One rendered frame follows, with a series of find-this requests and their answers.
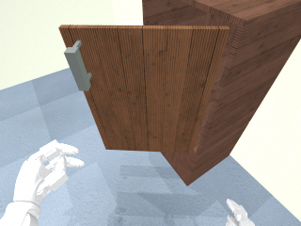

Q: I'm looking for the right robot hand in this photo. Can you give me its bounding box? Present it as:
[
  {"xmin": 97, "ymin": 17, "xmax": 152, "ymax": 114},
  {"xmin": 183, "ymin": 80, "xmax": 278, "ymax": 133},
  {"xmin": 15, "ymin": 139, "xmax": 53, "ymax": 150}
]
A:
[{"xmin": 225, "ymin": 199, "xmax": 255, "ymax": 226}]

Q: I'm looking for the left robot hand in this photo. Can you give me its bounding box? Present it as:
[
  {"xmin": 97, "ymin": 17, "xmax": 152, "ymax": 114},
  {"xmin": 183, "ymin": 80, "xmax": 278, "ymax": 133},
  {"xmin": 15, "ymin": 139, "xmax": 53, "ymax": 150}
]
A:
[{"xmin": 13, "ymin": 140, "xmax": 85, "ymax": 206}]

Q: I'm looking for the handle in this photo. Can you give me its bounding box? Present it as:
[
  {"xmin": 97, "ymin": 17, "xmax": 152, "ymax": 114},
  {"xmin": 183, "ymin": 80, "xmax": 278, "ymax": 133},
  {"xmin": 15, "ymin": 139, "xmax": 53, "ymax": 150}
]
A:
[{"xmin": 64, "ymin": 40, "xmax": 92, "ymax": 91}]

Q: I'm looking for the robot left forearm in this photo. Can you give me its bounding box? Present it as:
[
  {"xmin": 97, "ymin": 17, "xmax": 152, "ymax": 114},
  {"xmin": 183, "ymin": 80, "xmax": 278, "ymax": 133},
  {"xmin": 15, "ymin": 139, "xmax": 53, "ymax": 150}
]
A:
[{"xmin": 0, "ymin": 201, "xmax": 41, "ymax": 226}]

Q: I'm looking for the cupboard door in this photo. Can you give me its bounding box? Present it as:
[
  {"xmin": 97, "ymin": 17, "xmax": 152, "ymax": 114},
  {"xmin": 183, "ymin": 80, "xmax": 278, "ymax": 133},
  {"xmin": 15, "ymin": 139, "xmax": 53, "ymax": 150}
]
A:
[{"xmin": 58, "ymin": 24, "xmax": 230, "ymax": 153}]

